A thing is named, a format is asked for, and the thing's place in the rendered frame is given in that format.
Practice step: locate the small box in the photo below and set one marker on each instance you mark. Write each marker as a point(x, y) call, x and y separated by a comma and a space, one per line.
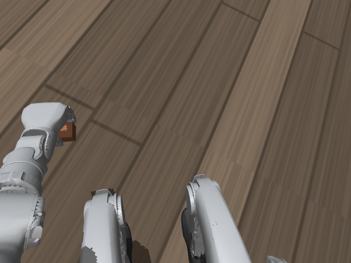
point(68, 132)

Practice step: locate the left robot hand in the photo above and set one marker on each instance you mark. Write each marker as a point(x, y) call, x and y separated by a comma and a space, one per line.
point(51, 115)

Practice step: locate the right robot foot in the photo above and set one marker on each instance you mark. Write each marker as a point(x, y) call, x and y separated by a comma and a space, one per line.
point(188, 238)

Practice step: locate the left robot arm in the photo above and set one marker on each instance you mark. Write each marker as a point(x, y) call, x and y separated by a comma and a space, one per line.
point(21, 204)

